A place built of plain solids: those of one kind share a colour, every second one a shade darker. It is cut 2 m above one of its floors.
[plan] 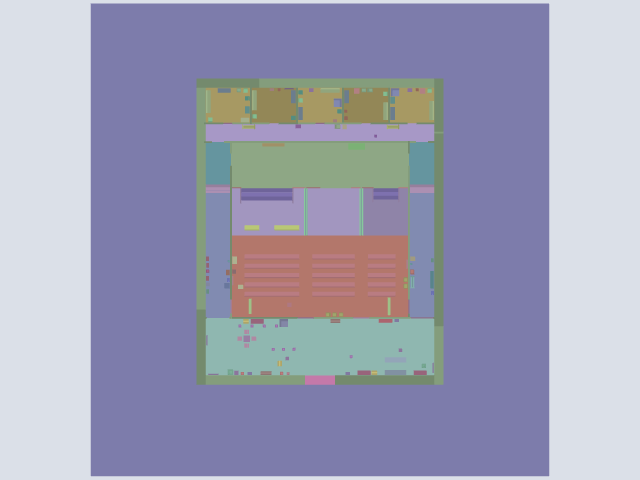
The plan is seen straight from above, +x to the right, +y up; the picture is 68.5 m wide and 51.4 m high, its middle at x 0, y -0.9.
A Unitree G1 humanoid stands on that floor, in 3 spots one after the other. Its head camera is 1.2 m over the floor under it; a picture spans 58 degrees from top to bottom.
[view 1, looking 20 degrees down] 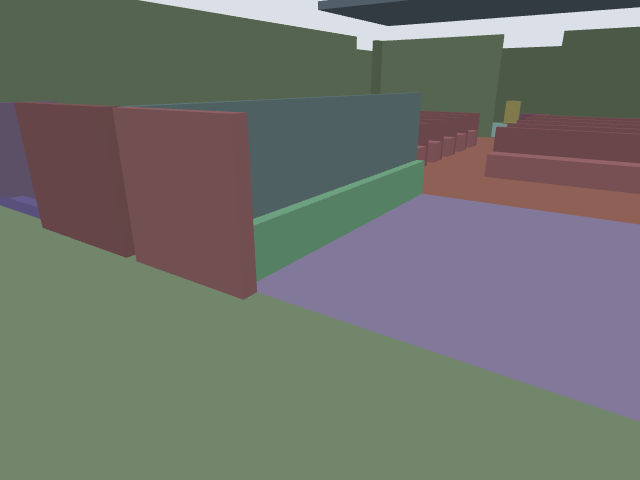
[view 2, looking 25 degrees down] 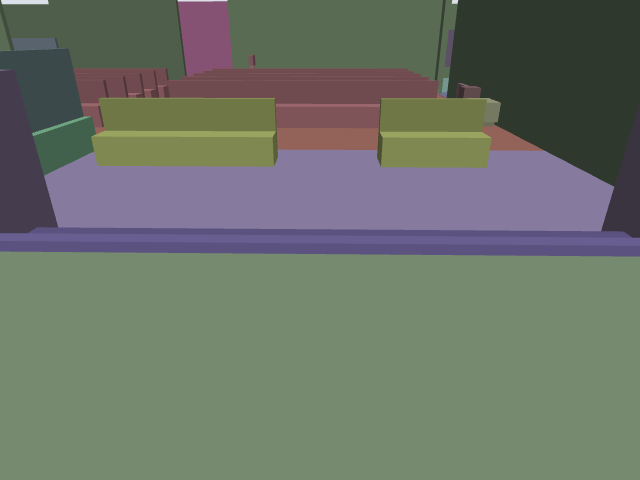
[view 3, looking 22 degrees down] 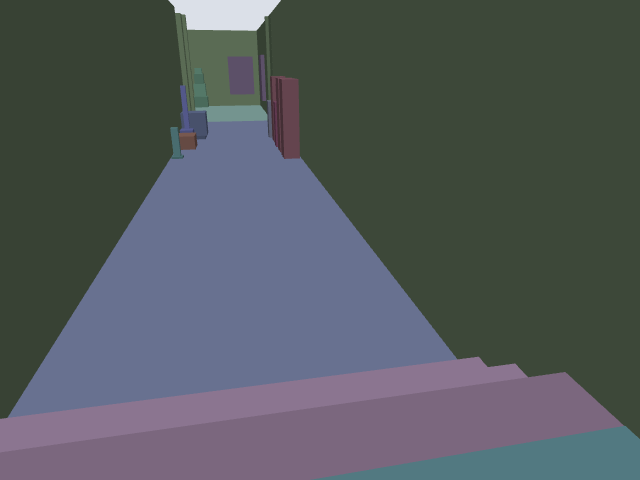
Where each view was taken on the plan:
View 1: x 1.69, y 6.39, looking -56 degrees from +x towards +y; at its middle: floor_tongue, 4.83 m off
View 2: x -5.70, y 7.01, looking -89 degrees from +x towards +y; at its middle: tread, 3.49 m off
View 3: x -10.93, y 6.00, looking -101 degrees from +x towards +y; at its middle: floor_promenade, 4.67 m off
